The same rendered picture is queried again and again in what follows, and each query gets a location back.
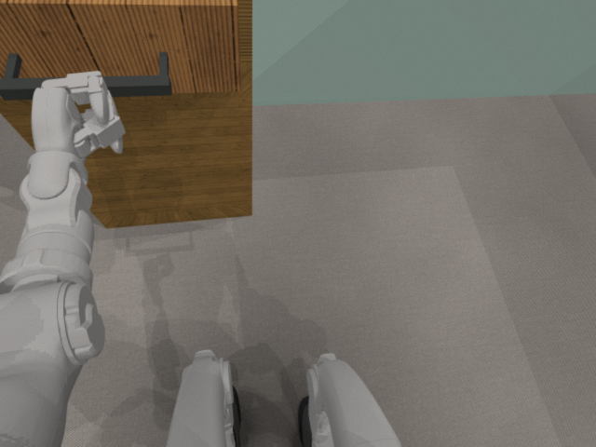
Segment left robot shin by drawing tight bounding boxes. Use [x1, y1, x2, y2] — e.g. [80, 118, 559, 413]
[182, 350, 235, 447]

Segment left robot forearm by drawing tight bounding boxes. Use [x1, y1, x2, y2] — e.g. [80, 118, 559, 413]
[0, 150, 94, 294]

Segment left robot hand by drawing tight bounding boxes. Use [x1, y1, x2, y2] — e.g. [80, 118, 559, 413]
[32, 71, 126, 165]

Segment robot left upper arm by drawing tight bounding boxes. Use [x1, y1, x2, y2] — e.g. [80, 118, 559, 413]
[0, 281, 105, 447]

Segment cabinet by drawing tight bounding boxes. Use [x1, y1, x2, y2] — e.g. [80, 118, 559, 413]
[0, 0, 252, 229]

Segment drawer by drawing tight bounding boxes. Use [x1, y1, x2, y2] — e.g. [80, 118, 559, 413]
[0, 0, 241, 99]

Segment robot right thigh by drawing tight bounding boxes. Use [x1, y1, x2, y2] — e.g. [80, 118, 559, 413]
[306, 359, 401, 447]

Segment handle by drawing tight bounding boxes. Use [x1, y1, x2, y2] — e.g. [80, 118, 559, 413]
[0, 52, 172, 101]

